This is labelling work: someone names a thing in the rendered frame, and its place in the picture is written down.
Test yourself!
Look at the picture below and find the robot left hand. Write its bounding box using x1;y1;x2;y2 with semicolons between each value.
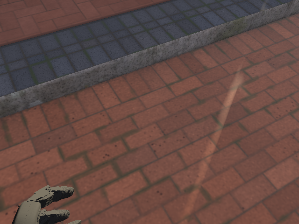
11;185;81;224

